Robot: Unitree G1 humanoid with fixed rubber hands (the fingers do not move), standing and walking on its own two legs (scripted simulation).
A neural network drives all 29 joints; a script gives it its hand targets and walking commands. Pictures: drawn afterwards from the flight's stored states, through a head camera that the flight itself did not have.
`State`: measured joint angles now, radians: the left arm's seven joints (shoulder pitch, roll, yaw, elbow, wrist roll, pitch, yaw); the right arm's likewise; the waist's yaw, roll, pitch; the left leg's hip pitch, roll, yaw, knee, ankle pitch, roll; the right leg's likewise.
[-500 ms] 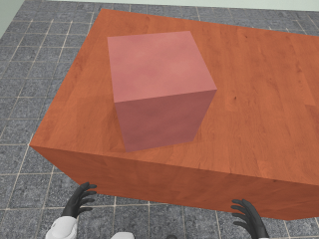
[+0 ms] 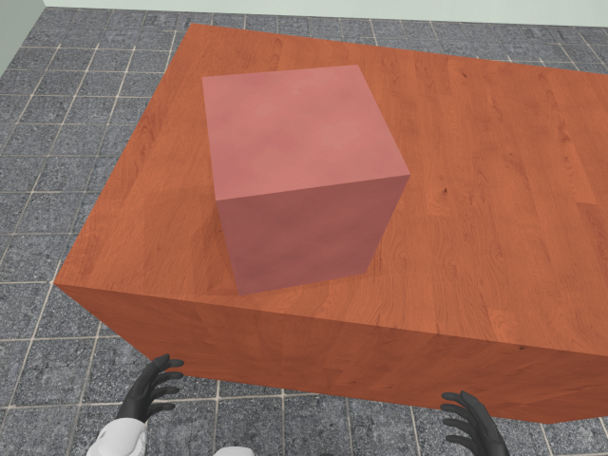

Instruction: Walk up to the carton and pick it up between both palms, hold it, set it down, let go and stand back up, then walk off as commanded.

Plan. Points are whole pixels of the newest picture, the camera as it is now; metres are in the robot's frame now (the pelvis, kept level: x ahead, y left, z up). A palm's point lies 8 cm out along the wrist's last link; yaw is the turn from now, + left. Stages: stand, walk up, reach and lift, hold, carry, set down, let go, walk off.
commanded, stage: stand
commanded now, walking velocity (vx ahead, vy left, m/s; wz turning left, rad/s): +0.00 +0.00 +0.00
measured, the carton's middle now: (294, 188) +0.46 +0.07 +0.04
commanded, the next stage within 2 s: none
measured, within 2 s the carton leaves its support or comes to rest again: neither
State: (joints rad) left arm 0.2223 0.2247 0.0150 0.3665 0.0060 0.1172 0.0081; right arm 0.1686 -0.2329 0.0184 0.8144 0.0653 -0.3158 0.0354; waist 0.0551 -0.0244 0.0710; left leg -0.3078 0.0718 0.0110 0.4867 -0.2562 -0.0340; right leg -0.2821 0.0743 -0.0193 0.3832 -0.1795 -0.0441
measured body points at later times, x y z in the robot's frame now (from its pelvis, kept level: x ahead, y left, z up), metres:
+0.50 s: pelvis +0.01 -0.01 +0.00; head -0.06 +0.01 +0.44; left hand +0.10 +0.29 -0.12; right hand +0.14 -0.26 -0.11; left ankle -0.01 +0.13 -0.74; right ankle +0.01 -0.09 -0.74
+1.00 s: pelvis -0.03 -0.01 +0.00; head -0.07 +0.01 +0.44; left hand +0.03 +0.29 -0.14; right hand +0.05 -0.26 -0.13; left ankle -0.01 +0.13 -0.74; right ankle +0.01 -0.09 -0.74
